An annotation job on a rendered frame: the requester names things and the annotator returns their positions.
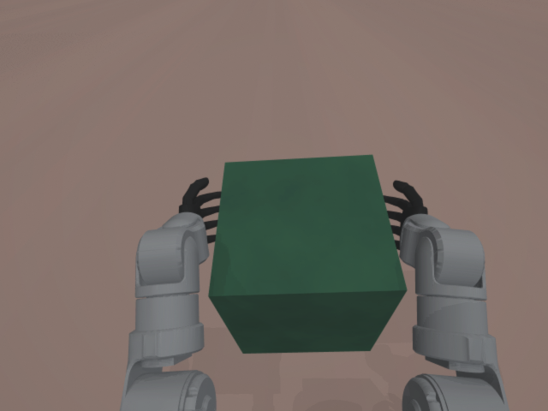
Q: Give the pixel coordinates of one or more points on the right robot hand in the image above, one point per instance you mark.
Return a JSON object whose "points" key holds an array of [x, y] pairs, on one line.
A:
{"points": [[414, 206]]}

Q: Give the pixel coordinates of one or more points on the left robot hand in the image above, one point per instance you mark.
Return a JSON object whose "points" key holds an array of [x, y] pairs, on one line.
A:
{"points": [[191, 203]]}

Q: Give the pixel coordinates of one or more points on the left robot upper arm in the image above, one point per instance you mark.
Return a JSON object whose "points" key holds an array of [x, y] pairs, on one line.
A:
{"points": [[171, 391]]}

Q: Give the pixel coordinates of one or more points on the carton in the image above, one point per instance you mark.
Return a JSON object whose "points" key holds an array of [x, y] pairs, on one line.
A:
{"points": [[304, 259]]}

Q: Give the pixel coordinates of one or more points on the left robot forearm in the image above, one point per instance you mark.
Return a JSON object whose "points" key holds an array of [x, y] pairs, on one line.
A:
{"points": [[167, 325]]}

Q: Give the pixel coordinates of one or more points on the right robot forearm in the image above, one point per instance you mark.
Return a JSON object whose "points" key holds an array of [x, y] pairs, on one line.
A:
{"points": [[452, 329]]}

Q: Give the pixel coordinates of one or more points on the right robot upper arm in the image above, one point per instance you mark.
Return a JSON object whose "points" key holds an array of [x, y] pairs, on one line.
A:
{"points": [[430, 392]]}

